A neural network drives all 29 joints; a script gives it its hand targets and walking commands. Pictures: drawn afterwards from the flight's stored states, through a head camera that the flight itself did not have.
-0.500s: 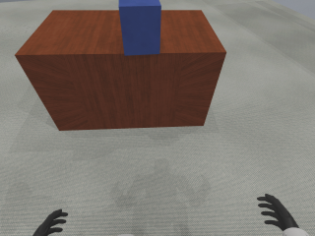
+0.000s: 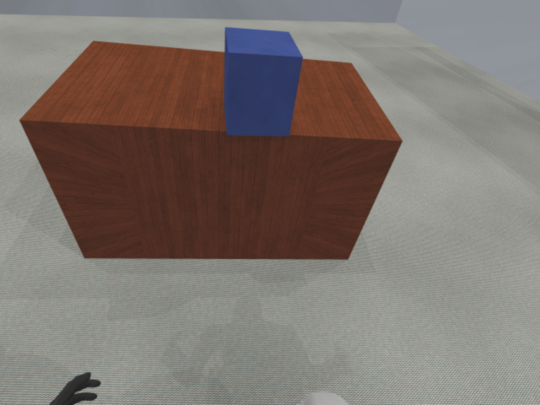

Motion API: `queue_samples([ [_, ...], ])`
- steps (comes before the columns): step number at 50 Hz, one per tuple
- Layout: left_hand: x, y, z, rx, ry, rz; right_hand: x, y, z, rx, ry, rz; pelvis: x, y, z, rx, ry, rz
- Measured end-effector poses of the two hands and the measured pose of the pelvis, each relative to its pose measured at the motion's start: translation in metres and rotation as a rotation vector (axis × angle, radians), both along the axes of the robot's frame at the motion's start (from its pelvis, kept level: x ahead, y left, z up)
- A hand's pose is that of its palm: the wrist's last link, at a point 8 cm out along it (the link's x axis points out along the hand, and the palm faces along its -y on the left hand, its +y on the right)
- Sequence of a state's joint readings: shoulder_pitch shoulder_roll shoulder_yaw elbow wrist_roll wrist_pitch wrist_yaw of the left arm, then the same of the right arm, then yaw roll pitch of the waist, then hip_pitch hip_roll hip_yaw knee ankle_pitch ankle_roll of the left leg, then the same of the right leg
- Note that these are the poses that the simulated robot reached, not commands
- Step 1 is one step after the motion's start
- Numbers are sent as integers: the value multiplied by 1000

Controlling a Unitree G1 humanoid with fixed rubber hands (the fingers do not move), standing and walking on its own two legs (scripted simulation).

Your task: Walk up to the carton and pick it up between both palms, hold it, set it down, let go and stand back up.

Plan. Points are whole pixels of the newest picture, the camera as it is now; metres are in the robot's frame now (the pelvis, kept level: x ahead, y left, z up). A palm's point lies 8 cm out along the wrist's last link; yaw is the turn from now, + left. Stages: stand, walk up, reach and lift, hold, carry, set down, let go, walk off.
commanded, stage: walk up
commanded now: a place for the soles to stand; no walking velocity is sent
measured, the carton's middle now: (257, 83) +1.00 +0.03 +0.04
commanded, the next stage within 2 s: none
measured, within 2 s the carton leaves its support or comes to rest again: neither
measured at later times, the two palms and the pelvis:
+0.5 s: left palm (115, 352) +0.21 +0.24 -0.06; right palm (507, 392) +0.17 -0.40 -0.09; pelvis +0.12 -0.08 +0.00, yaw +1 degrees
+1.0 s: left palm (108, 282) +0.36 +0.30 -0.10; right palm (444, 307) +0.30 -0.33 -0.05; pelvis +0.26 +0.00 +0.00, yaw +0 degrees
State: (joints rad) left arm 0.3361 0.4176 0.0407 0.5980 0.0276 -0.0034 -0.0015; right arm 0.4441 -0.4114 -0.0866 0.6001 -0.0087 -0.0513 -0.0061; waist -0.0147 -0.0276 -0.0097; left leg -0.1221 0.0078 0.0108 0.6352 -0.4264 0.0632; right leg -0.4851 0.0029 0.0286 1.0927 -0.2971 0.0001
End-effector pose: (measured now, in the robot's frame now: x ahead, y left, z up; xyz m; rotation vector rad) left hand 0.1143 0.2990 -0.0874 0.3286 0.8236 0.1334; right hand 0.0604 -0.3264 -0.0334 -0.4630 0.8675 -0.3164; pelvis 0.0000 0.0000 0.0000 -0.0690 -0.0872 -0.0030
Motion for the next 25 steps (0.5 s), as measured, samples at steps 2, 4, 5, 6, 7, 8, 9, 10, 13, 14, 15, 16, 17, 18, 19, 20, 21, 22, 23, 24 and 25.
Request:
queue_samples([
  [2,11,-4,1,6,-3,0,7,-5,-4,4,5,-5,10,-5,-1,6,-2,0],
  [4,23,-10,2,15,-7,-2,13,-11,-9,11,15,-9,20,-11,-3,15,-1,0],
  [5,30,-14,3,20,-9,-3,16,-15,-12,16,22,-11,25,-15,-4,20,1,0],
  [6,38,-18,4,26,-12,-5,20,-19,-16,21,30,-14,30,-19,-5,26,4,0],
  [7,46,-22,6,32,-15,-8,23,-23,-20,28,38,-17,35,-23,-6,32,8,-1],
  [8,54,-27,7,39,-16,-12,27,-28,-24,35,46,-20,41,-28,-8,39,14,-1],
  [9,63,-32,8,47,-17,-15,32,-33,-28,43,55,-23,46,-33,-9,47,21,-2],
  [10,70,-37,9,56,-16,-20,36,-38,-34,54,65,-25,52,-39,-11,56,29,-4],
  [13,88,-54,4,86,-4,-29,52,-55,-54,87,95,-23,70,-58,-21,81,34,-7],
  [14,90,-59,3,95,1,-28,57,-59,-60,99,102,-18,75,-63,-24,81,23,-3],
  [15,90,-62,3,101,6,-22,63,-61,-63,111,104,-13,80,-68,-25,85,16,0],
  [16,89,-65,5,108,14,-15,69,-64,-63,120,103,-9,85,-71,-23,90,11,0],
  [17,88,-66,9,115,23,-7,75,-66,-62,126,103,-6,90,-74,-20,95,9,3],
  [18,86,-67,13,123,33,1,81,-68,-61,130,106,0,93,-76,-17,101,9,8],
  [19,85,-67,17,129,43,9,86,-70,-59,135,112,7,97,-78,-13,106,12,13],
  [20,85,-67,21,135,51,15,90,-72,-57,138,119,14,101,-79,-10,111,15,17],
  [21,86,-67,24,140,59,19,95,-74,-55,140,125,22,104,-79,-8,115,19,19],
  [22,87,-66,27,144,64,21,99,-75,-54,140,130,28,108,-79,-6,117,21,21],
  [23,90,-65,28,147,67,21,103,-77,-53,139,132,32,112,-79,-5,118,22,21],
  [24,93,-65,29,148,68,22,107,-77,-53,138,133,34,116,-78,-4,117,21,21],
  [25,98,-64,30,148,65,22,111,-77,-52,138,132,35,120,-77,-4,115,19,21],
])
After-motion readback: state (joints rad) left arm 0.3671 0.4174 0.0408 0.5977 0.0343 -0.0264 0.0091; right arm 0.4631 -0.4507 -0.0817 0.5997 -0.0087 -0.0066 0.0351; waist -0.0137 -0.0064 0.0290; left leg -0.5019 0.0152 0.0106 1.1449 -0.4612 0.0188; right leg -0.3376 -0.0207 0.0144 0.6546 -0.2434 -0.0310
